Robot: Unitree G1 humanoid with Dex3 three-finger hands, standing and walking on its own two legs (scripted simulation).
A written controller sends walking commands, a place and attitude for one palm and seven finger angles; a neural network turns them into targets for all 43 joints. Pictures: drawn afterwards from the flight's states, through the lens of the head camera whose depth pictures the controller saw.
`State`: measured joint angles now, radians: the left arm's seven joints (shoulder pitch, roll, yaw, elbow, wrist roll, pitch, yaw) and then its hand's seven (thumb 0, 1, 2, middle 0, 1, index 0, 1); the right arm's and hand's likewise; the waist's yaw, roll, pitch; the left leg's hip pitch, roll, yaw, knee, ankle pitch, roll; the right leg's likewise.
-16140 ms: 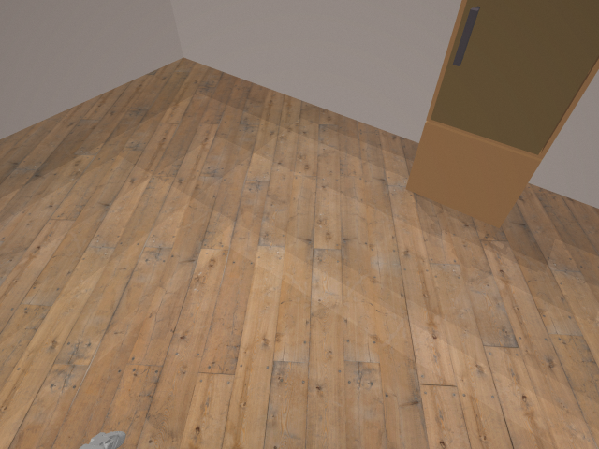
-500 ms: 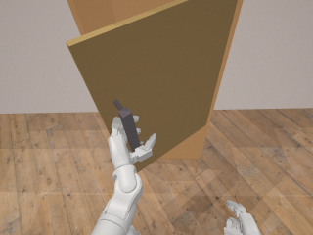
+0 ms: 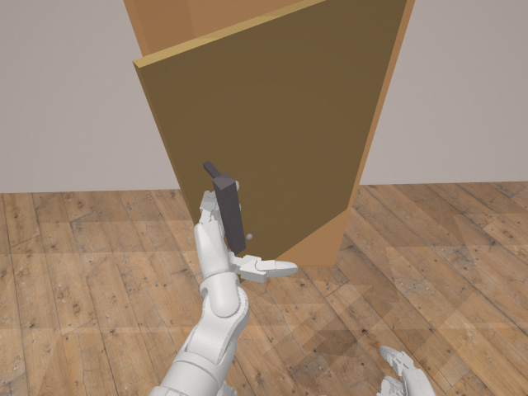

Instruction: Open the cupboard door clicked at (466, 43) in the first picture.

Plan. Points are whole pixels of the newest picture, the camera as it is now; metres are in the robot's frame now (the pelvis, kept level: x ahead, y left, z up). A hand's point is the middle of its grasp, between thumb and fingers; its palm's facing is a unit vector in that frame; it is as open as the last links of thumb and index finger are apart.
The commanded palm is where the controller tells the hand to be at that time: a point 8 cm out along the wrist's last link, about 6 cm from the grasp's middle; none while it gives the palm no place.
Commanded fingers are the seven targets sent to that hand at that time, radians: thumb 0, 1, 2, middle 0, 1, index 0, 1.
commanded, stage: slide the hand sideways off the handle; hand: left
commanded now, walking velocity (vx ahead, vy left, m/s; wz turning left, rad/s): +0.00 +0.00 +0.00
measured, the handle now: (224, 210) +0.39 +0.08 +0.06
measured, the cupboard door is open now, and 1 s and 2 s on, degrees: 36 40 40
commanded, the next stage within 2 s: draw the hand back to the body in 1.28 s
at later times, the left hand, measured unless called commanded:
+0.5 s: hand (251, 265) +0.30 +0.03 +0.06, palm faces -0.07 -1.00 +0.01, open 16.1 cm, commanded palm +0.26 +0.10 +0.05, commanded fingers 0.00 -0.50 0.30 -0.15 -0.30 -0.15 -0.30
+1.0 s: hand (213, 295) +0.25 +0.08 +0.06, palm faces -0.02 -1.00 +0.00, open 16.1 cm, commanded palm +0.22 +0.15 +0.05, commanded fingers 0.00 -0.50 0.30 -0.15 -0.30 -0.15 -0.30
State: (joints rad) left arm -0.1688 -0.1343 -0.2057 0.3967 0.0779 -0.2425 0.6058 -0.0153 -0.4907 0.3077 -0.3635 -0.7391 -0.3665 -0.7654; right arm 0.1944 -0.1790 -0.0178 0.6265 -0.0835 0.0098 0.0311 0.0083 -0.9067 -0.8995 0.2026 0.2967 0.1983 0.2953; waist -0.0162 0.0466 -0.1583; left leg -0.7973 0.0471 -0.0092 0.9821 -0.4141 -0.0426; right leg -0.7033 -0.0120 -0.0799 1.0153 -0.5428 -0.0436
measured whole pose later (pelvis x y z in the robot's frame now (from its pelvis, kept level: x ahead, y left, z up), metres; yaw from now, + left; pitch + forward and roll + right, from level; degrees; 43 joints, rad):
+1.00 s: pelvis +0.00 +0.01 +0.00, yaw -1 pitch +12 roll +0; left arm 0.29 0.03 -0.19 -0.01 -0.03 -0.35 0.10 -0.02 -0.50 0.30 -0.19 -0.32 -0.20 -0.32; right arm 0.22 -0.20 0.00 0.45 -0.02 0.02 0.01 0.01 -0.91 -0.90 0.20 0.30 0.20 0.30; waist 0.01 0.04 -0.13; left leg -0.78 0.04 0.01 1.02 -0.45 -0.03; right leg -0.69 -0.02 -0.06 1.04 -0.57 -0.03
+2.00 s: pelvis +0.01 +0.02 +0.03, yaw +0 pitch +5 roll -1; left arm 0.55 0.27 0.08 -0.38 -0.10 -0.13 0.00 -0.02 -0.37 0.36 -0.16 -0.30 -0.16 -0.30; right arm 0.25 -0.22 0.04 0.46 0.03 -0.06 -0.09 0.01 -0.90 -0.90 0.20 0.30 0.20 0.30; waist 0.03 0.06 -0.12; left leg -0.54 0.04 0.00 0.85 -0.39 -0.01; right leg -0.42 -0.01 -0.07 0.82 -0.48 0.00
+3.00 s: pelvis +0.03 +0.02 +0.07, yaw -1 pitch -3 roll +0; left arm 0.48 0.33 0.33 -0.39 -0.06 -0.06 0.11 0.01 0.89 0.90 -0.21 -0.30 -0.21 -0.30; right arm 0.19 -0.22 0.02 0.64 -0.01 -0.09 -0.09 0.01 -0.90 -0.90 0.21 0.30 0.20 0.30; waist 0.07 0.06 0.01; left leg -0.12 0.03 0.03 0.41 -0.23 -0.01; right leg -0.01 -0.01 -0.05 0.36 -0.29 0.00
